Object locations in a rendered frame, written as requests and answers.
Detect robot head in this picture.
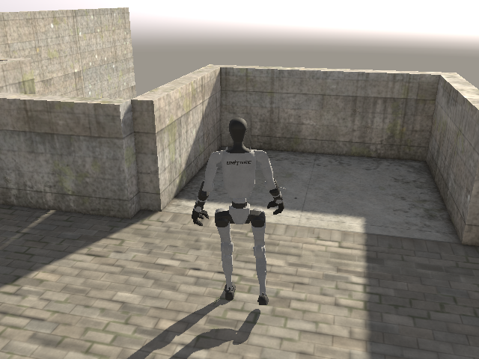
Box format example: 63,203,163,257
226,117,251,153

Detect left robot forearm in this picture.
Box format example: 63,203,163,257
194,181,210,212

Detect robot right hand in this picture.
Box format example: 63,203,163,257
267,201,284,215

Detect right robot forearm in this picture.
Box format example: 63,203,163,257
269,179,283,204

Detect robot left hand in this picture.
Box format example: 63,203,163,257
192,209,209,226

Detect robot right foot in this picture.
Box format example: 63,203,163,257
257,293,269,305

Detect right robot upper arm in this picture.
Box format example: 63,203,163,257
254,150,276,191

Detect left robot upper arm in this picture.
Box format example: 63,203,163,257
202,150,223,192

